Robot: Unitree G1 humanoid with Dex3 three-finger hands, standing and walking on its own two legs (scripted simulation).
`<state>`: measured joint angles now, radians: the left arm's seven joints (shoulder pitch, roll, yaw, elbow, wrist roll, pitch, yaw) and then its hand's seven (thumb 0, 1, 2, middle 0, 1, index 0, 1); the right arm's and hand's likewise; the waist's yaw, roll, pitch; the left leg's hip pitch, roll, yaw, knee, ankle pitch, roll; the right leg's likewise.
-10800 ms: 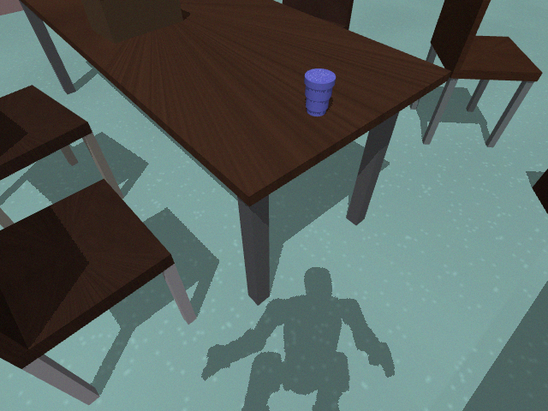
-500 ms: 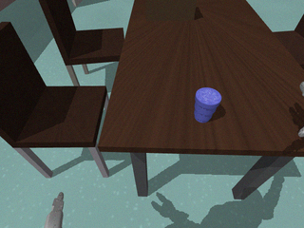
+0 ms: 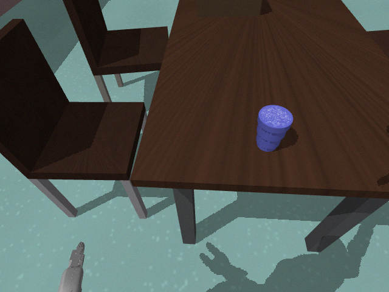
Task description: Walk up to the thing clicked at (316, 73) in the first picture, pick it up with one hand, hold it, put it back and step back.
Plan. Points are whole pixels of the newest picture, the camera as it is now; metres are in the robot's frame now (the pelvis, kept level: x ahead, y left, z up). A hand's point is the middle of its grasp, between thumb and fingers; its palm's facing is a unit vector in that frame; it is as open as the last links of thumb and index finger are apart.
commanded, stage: go down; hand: right
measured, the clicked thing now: (270, 131) +0.49 -0.15 +0.04
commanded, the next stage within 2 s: approach in 0.78 s
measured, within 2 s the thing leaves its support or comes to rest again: neither
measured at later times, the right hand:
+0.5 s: hand out of the picture +0.41 -0.34 +0.18, palm faces +0.11 +0.99 -0.01, open 17.6 cm
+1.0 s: hand out of the picture +0.42 -0.34 +0.18, palm faces +0.10 +1.00 +0.00, open 17.6 cm
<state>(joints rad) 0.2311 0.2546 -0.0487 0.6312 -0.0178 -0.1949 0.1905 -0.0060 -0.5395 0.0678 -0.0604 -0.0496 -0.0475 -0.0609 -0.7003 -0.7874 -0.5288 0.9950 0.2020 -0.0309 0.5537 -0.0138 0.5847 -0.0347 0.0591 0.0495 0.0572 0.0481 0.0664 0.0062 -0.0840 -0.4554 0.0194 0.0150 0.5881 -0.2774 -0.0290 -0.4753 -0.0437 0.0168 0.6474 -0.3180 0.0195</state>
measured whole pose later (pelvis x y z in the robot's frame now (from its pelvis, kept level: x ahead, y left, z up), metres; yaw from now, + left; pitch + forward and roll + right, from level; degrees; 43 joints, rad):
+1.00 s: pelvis +0.00 +0.00 +0.00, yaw +0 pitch +10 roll +2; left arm 0.24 0.25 -0.06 0.57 -0.01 -0.19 0.17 -0.01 -0.55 0.07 -0.06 -0.05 -0.05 -0.06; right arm -0.77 -0.82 -0.52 1.06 0.18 -0.03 0.56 -0.01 0.56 -0.03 0.06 0.05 0.06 0.04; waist 0.09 0.00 -0.10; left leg -0.50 0.02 0.02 0.62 -0.30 -0.03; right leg -0.53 -0.05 0.02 0.69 -0.34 0.02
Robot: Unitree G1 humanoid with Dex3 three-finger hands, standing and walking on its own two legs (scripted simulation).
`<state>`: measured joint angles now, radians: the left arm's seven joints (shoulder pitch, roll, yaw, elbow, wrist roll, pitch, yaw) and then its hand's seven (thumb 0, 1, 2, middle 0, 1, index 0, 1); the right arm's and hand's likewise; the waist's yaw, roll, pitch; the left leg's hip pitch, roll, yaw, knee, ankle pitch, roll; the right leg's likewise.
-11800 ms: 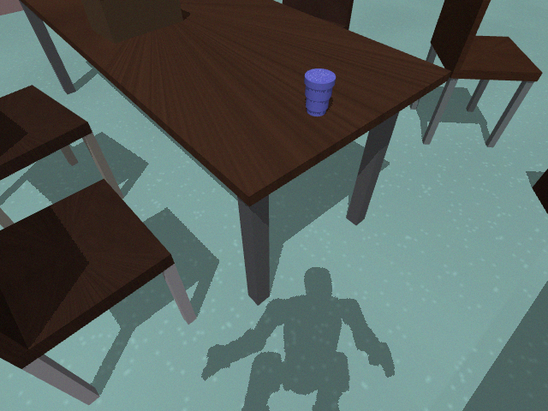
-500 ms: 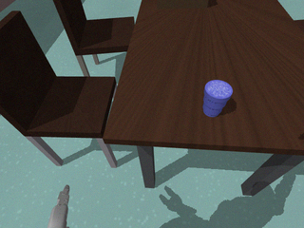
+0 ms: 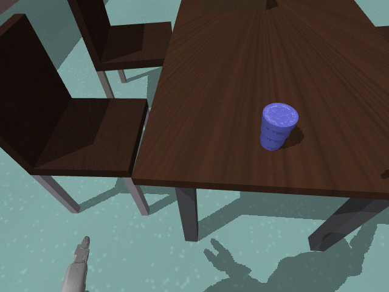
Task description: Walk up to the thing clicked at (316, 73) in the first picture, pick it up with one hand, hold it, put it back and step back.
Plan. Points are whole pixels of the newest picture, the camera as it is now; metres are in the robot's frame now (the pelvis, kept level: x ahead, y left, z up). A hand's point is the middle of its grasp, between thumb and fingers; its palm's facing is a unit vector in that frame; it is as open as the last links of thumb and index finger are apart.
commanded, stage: approach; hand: right
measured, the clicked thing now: (275, 129) +0.48 -0.15 +0.05
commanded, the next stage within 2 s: close in in 0.18 s
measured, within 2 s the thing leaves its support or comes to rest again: neither
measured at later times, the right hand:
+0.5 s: hand (305, 130) +0.46 -0.21 +0.07, palm faces +0.03 +1.00 +0.04, open 17.4 cm
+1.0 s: hand (283, 130) +0.46 -0.16 +0.06, palm faces +0.07 +1.00 +0.01, open 17.6 cm
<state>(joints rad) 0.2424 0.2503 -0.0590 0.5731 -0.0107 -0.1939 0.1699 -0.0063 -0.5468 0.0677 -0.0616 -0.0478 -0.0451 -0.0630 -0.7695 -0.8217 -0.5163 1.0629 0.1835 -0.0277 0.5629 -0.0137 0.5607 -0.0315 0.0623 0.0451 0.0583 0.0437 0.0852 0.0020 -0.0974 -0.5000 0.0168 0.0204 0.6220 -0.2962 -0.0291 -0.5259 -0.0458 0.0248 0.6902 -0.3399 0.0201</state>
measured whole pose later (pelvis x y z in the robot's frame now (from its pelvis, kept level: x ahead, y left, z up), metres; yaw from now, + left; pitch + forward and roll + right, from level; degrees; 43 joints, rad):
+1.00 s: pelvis -0.02 +0.00 -0.03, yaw +2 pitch +15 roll +1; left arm 0.35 0.23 0.07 0.24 0.01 -0.08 0.02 -0.01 -0.52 0.05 -0.06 -0.06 -0.06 -0.06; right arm -0.76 -0.35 -0.35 0.93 0.08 -0.25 0.09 -0.01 0.56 -0.03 0.05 0.04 0.04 0.04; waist 0.13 0.01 -0.10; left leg -0.75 0.01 -0.01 0.87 -0.38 -0.03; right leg -0.75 -0.05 0.00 0.91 -0.42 0.02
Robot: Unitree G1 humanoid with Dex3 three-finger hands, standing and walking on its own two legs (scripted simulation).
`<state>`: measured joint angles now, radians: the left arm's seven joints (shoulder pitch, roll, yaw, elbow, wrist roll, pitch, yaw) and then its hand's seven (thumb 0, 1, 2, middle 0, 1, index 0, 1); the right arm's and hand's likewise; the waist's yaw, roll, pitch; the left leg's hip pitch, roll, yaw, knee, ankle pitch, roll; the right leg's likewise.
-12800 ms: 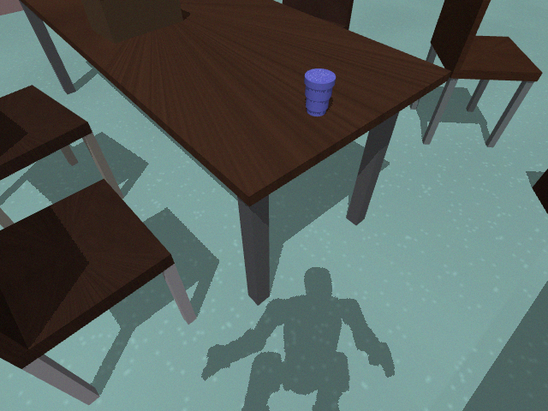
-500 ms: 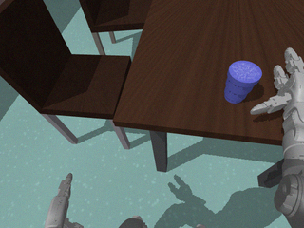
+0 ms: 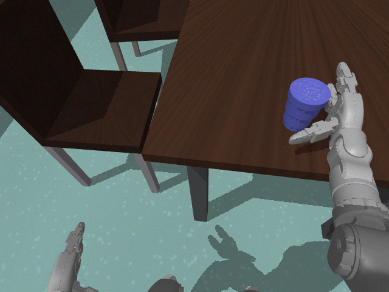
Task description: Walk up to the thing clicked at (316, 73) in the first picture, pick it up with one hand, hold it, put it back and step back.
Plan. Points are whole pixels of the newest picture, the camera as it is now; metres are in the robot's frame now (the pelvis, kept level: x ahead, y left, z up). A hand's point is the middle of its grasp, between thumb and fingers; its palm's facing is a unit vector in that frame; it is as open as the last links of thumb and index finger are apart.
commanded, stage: rest palm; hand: right
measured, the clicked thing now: (301, 108) +0.50 -0.17 +0.08
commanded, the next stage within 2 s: close in 0.02 s
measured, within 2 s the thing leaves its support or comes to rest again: leaves its support in 1.04 s
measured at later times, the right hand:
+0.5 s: hand (300, 102) +0.50 -0.16 +0.09, palm faces +0.11 +0.99 -0.01, open 13.5 cm
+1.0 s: hand (305, 105) +0.49 -0.17 +0.09, palm faces +0.10 +1.00 -0.02, open 9.7 cm
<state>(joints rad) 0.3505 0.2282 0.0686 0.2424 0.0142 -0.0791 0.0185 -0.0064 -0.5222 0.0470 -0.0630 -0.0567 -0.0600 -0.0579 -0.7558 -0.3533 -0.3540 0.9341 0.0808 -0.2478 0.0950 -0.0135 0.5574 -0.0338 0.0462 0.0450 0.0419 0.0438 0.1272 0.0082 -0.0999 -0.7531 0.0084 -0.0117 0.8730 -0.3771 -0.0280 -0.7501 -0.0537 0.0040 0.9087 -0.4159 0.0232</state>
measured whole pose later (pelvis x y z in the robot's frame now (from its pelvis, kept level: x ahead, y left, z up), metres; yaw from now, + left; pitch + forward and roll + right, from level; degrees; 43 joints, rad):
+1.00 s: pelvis +0.01 +0.00 +0.00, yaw +0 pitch +15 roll +1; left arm 0.31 0.22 0.08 0.27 0.02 -0.05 0.01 -0.01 -0.53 0.06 -0.06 -0.05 -0.06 -0.06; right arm -0.76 -0.34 -0.34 0.95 0.06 -0.28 0.05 0.00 0.29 -1.01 0.86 0.95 0.75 0.91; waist 0.14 0.00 -0.10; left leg -0.74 0.01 -0.02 0.86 -0.38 -0.03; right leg -0.74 -0.05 0.00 0.90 -0.42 0.02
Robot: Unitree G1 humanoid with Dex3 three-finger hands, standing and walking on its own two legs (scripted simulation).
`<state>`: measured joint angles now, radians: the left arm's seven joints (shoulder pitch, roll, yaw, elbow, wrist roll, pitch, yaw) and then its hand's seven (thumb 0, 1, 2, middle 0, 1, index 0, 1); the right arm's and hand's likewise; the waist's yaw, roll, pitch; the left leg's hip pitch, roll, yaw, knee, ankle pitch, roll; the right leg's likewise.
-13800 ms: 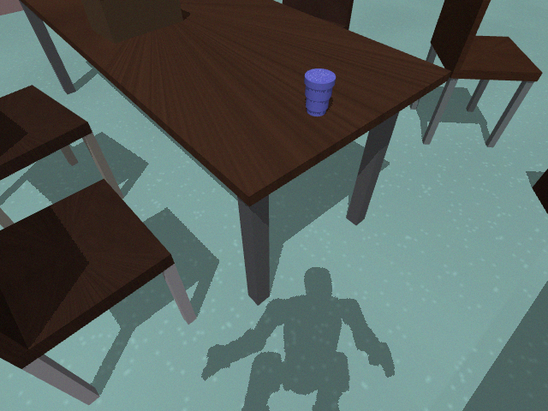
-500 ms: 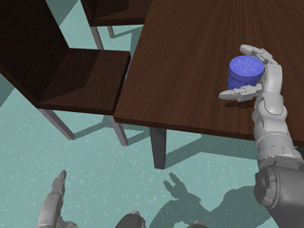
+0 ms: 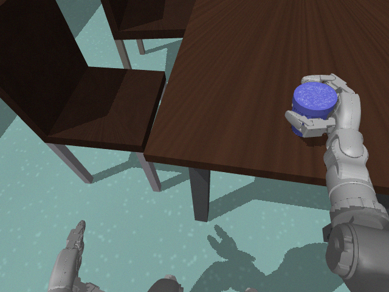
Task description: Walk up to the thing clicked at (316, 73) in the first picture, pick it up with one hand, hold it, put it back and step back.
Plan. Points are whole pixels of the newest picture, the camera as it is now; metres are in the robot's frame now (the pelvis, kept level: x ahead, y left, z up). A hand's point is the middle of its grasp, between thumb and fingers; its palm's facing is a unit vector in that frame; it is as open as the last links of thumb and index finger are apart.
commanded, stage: settle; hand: right
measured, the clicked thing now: (308, 113) +0.48 -0.17 +0.08
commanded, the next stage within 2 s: lift in 0.80 s
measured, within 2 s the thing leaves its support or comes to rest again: leaves its support in 0.04 s
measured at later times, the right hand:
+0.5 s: hand (319, 91) +0.48 -0.16 +0.14, palm faces +0.10 +1.00 -0.02, open 9.8 cm
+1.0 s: hand (325, 77) +0.48 -0.16 +0.17, palm faces +0.09 +1.00 -0.01, open 9.8 cm
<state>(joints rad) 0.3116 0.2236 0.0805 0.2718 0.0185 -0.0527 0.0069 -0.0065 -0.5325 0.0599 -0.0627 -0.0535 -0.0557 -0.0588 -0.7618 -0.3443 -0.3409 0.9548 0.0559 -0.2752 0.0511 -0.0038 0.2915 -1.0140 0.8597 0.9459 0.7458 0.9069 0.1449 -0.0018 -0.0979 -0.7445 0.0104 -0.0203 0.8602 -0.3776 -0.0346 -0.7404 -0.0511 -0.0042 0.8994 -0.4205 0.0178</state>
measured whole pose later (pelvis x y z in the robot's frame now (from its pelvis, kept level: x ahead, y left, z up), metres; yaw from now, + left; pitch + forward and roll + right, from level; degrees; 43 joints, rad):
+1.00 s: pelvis +0.00 +0.00 +0.03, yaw +0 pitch +10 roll +0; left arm 0.28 0.22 0.06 0.42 -0.01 -0.08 0.04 -0.01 -0.54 0.06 -0.06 -0.05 -0.04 -0.06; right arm -0.83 -0.36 -0.30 0.93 0.10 -0.12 0.07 0.00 0.30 -1.03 0.84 1.00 0.73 0.95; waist 0.10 -0.01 -0.07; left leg -0.54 0.02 -0.02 0.68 -0.31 -0.03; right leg -0.53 -0.04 -0.01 0.70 -0.34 0.02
